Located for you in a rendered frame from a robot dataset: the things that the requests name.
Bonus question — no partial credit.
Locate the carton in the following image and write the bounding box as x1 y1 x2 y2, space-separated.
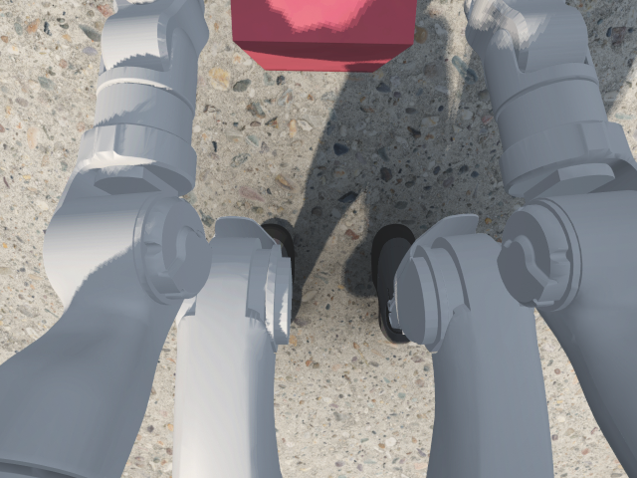
231 0 417 73

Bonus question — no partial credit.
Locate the robot left upper arm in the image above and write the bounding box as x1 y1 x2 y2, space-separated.
0 191 212 478

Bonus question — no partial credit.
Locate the right robot foot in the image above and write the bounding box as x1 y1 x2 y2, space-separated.
371 224 416 345

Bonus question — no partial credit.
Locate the robot right thigh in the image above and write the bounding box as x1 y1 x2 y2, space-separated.
402 233 554 478

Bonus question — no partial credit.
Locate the robot right upper arm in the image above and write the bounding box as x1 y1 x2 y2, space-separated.
497 190 637 478

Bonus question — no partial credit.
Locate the robot right forearm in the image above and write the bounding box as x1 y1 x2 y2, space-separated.
464 0 637 203

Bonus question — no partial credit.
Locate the robot left forearm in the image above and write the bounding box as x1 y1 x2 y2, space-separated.
43 0 209 277

